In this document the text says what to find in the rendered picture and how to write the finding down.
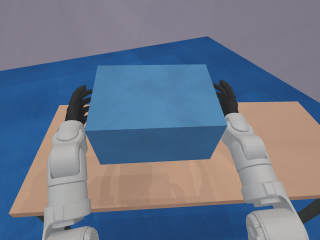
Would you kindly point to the robot right forearm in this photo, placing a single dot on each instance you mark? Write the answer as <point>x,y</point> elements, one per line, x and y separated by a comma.
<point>260,185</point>

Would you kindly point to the table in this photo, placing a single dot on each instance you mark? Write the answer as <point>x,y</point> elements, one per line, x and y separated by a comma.
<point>292,141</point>

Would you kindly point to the left robot hand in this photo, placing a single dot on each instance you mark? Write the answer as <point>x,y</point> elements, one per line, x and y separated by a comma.
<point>76,109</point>

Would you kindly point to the carton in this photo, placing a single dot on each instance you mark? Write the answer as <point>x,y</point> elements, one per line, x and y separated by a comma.
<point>154,113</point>

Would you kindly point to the robot right upper arm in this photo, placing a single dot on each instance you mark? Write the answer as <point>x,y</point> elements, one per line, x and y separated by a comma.
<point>274,224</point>

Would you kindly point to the right robot hand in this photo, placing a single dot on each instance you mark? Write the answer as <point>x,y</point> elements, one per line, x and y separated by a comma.
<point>227,98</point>

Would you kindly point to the robot left upper arm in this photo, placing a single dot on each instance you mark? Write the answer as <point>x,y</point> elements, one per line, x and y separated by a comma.
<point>80,233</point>

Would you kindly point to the robot left forearm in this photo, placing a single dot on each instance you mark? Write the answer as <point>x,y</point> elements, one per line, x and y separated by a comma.
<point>67,192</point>

